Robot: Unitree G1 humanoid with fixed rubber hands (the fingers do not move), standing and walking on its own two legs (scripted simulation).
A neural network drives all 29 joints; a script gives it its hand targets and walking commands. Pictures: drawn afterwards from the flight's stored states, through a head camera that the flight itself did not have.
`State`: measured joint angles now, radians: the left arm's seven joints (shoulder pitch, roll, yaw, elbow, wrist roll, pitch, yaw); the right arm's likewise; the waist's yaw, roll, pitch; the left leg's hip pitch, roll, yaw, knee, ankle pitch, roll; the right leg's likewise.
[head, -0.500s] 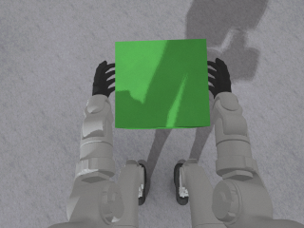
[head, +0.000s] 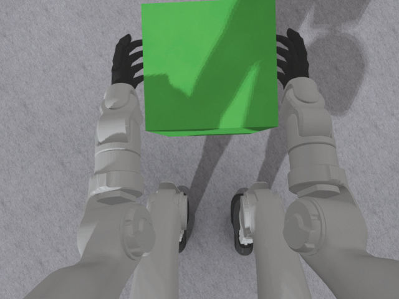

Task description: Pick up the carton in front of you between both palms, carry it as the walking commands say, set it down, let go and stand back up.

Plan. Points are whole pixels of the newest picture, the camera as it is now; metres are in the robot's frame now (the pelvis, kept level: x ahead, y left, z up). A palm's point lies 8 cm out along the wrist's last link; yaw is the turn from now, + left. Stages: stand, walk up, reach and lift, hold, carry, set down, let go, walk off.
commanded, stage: set down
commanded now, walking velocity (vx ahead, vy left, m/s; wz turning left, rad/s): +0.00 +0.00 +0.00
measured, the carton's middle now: (208, 84) +0.50 +0.02 -0.18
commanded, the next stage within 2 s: none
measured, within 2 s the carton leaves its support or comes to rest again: rests again in 0.94 s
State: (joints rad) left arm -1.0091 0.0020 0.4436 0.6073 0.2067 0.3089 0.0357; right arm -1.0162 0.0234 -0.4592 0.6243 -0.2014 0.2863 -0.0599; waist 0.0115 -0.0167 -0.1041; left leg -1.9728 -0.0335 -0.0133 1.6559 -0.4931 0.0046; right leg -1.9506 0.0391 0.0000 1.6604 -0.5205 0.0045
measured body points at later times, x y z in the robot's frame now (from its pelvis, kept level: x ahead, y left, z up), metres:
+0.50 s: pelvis -0.02 +0.00 -0.11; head +0.35 +0.01 +0.15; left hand +0.53 +0.17 -0.27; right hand +0.54 -0.13 -0.27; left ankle +0.09 +0.11 -0.49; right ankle +0.08 -0.12 -0.49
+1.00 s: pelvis -0.02 +0.00 -0.15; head +0.35 +0.00 +0.10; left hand +0.54 +0.17 -0.32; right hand +0.54 -0.14 -0.33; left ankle +0.09 +0.11 -0.49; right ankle +0.08 -0.12 -0.49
